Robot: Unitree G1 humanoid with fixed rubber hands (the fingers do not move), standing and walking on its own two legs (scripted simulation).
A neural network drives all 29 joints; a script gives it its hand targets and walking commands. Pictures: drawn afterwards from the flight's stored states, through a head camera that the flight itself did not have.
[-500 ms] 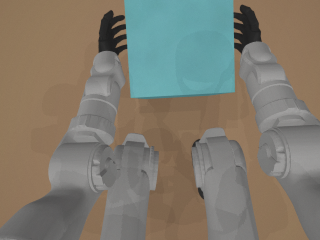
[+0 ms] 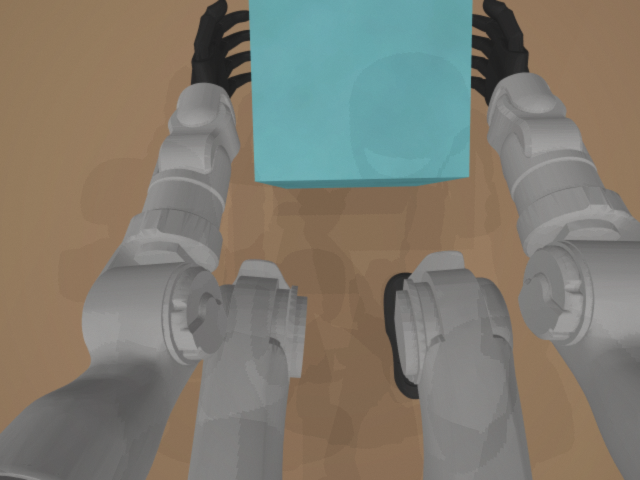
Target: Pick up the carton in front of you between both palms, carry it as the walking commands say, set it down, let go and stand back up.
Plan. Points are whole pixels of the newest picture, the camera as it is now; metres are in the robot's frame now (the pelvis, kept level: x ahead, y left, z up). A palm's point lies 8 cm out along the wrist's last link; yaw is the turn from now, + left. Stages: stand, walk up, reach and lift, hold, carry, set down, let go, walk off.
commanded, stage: set down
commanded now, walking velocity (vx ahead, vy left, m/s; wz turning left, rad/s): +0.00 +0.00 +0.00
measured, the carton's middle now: (353, 105) +0.51 -0.04 -0.24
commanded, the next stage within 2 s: let go in 1.44 s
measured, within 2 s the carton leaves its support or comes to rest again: neither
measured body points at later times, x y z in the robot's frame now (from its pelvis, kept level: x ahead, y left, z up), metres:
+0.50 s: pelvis +0.00 +0.00 +0.00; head +0.36 -0.03 +0.27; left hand +0.52 +0.15 -0.17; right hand +0.52 -0.24 -0.17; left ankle +0.11 +0.12 -0.33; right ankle +0.12 -0.12 -0.33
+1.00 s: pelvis +0.01 -0.01 +0.12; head +0.33 -0.04 +0.44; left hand +0.52 +0.15 +0.00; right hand +0.52 -0.25 +0.00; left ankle +0.11 +0.12 -0.33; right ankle +0.12 -0.12 -0.33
